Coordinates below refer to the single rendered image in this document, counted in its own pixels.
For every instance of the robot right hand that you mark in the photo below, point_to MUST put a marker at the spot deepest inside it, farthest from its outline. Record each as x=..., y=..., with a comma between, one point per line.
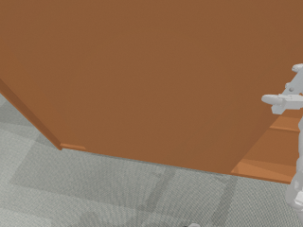
x=289, y=102

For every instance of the right robot upper arm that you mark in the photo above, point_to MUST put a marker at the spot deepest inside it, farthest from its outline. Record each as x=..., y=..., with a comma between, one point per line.
x=294, y=194

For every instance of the wardrobe door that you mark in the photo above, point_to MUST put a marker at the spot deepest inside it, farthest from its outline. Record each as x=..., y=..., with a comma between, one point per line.
x=16, y=77
x=171, y=82

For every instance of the handle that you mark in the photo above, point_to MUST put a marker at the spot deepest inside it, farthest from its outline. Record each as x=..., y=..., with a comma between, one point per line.
x=297, y=84

